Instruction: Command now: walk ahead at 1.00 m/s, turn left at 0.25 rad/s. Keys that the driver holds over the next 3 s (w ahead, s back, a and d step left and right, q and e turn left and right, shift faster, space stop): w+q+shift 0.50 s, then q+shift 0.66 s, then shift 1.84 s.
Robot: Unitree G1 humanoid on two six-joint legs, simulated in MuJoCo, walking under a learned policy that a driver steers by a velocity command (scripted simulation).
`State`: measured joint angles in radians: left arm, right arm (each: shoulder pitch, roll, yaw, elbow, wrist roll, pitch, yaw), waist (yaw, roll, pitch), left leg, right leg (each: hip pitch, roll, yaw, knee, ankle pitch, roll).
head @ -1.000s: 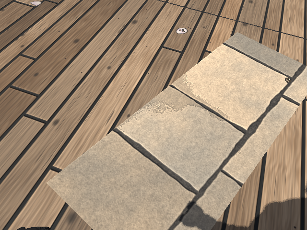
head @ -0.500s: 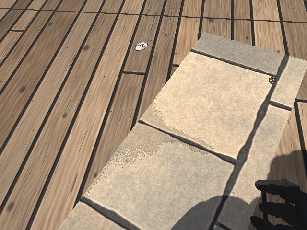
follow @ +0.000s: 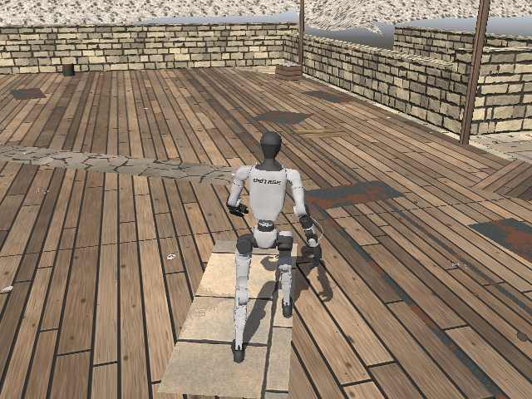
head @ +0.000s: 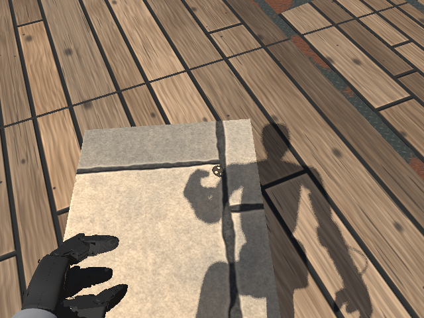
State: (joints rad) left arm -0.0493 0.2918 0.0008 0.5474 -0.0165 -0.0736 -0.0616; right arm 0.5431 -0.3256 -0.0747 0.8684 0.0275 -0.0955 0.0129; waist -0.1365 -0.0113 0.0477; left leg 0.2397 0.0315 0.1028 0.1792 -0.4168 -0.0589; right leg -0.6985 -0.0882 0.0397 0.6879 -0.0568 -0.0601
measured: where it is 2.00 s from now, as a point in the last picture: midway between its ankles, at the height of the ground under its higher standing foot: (152, 230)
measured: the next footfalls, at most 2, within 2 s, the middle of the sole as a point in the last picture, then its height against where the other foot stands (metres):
right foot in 0.04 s outside the picture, level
left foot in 0.50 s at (158, 268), level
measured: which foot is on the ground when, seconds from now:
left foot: down 0.00-0.04, up 0.06-0.48, down 0.50-0.90, up 0.92-1.00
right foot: up 0.00-0.02, down 0.04-0.50, up 0.52-0.90, down 0.92-1.00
